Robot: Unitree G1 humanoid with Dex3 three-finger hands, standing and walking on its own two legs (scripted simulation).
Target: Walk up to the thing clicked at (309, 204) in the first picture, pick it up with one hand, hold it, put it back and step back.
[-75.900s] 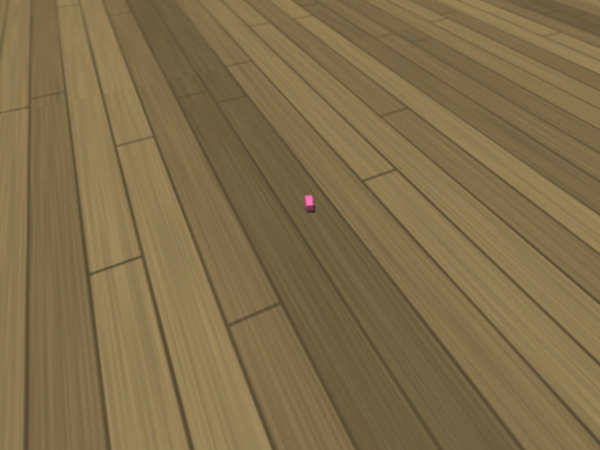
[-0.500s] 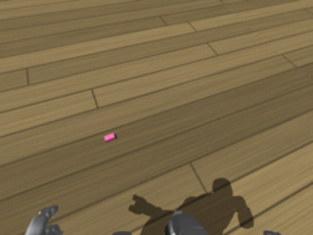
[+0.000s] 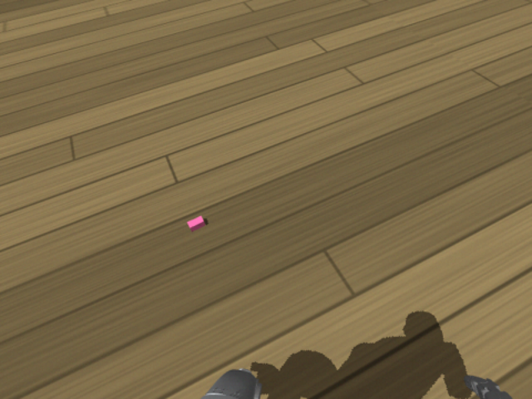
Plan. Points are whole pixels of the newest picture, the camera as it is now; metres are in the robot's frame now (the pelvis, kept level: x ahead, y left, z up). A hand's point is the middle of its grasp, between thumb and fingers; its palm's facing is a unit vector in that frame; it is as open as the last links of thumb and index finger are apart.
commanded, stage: step back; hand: left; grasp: from above
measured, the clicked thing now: (196, 223) +0.87 +0.40 -0.75
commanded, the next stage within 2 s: stand in 1.68 s
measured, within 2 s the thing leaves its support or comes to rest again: neither
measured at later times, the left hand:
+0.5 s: hand out of the picture -0.12 +0.24 -0.16, palm faces +0.02 -0.92 -0.39, open 7.4 cm
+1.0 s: hand out of the picture -0.22 +0.25 -0.14, palm faces +0.08 -0.90 -0.42, open 7.4 cm
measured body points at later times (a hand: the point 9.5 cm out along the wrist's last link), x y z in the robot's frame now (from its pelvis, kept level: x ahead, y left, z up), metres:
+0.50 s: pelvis -0.18 -0.03 -0.01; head -0.13 -0.02 +0.44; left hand -0.12 +0.29 -0.13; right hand -0.03 -0.34 -0.11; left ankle -0.08 +0.10 -0.73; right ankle -0.25 -0.18 -0.71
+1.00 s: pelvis -0.25 -0.04 +0.00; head -0.25 -0.04 +0.45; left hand -0.22 +0.30 -0.11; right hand -0.17 -0.34 -0.13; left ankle -0.25 +0.09 -0.73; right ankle -0.24 -0.16 -0.69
